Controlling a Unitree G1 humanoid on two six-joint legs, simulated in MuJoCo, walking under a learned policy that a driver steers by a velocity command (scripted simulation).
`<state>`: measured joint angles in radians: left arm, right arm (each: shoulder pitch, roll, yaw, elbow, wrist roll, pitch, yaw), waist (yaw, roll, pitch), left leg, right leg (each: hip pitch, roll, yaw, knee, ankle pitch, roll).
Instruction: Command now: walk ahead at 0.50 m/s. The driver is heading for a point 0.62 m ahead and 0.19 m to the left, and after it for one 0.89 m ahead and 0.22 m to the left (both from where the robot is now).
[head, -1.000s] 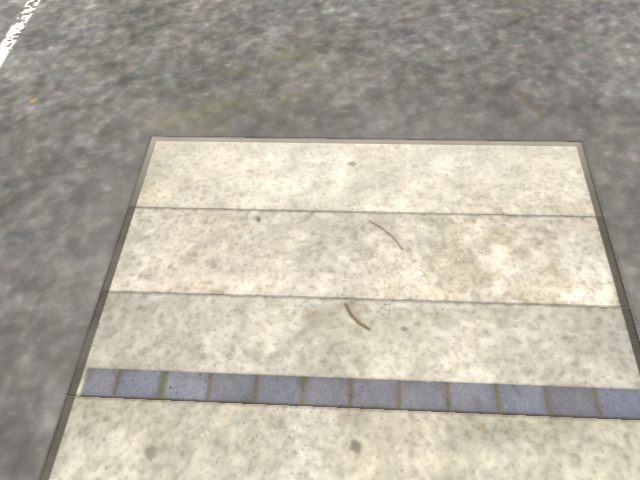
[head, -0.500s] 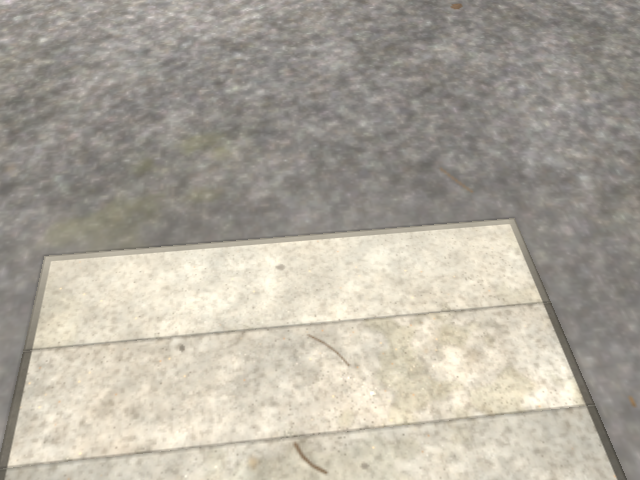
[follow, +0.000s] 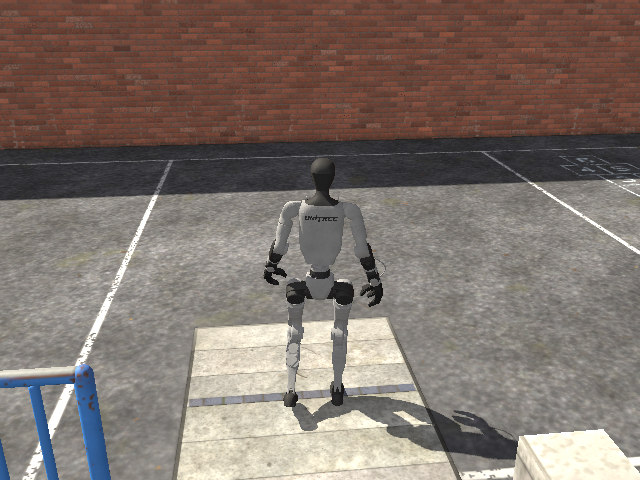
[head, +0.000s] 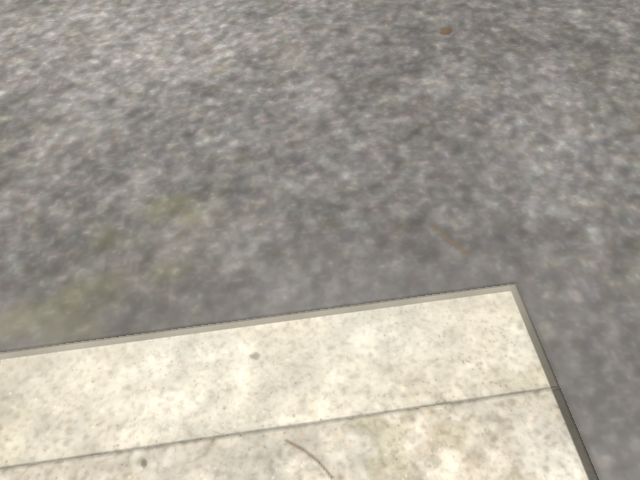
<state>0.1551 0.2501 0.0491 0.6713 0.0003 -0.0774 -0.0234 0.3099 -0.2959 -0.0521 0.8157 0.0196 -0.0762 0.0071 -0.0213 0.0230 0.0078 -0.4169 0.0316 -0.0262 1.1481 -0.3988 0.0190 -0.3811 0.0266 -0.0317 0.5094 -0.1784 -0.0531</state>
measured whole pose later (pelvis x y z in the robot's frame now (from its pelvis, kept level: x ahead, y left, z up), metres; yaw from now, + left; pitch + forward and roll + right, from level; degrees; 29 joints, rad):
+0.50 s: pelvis +0.25 +0.05 -0.01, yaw +10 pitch +4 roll -1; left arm 0.26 0.29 0.05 0.78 0.00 -0.06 0.02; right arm 0.09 -0.29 -0.05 0.66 0.00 -0.05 0.04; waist 0.03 0.00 0.05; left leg -0.52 -0.06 0.00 0.58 -0.12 0.08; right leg -0.32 0.02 0.01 1.18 -0.55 0.05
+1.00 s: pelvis +0.40 +0.05 +0.00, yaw +26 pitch +3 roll +0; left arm 0.25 0.27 0.06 0.70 0.01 -0.08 0.02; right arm 0.25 -0.31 -0.07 0.64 0.02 0.00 0.00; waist 0.01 0.04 -0.05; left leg -0.53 -0.07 -0.10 0.99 -0.41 0.03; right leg -0.28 0.00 0.02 0.49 -0.27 -0.01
